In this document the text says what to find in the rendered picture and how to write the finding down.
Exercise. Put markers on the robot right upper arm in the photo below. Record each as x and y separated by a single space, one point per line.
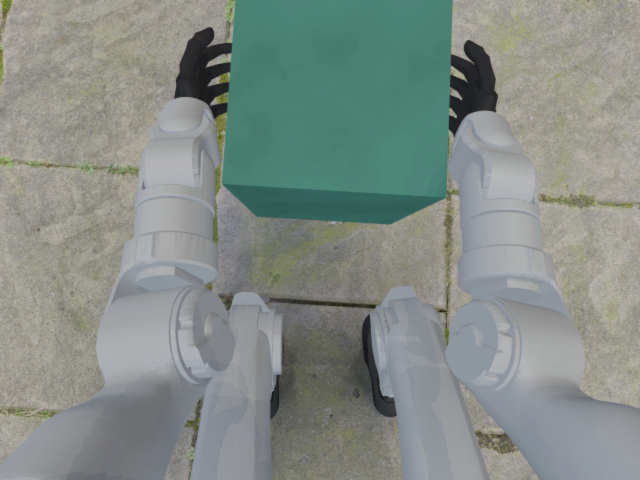
524 364

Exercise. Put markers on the robot right foot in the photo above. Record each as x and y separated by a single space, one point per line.
384 404

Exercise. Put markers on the right robot forearm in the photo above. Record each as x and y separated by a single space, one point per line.
500 217

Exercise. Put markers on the left robot hand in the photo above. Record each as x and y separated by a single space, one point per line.
194 76

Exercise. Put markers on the left robot forearm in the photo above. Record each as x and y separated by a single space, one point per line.
172 244

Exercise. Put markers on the robot left thigh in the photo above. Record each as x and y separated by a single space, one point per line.
233 441

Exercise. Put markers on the carton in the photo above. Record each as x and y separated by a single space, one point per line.
338 110

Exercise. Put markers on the right robot hand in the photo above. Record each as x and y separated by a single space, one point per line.
478 94

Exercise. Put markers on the robot left upper arm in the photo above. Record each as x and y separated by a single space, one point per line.
157 352

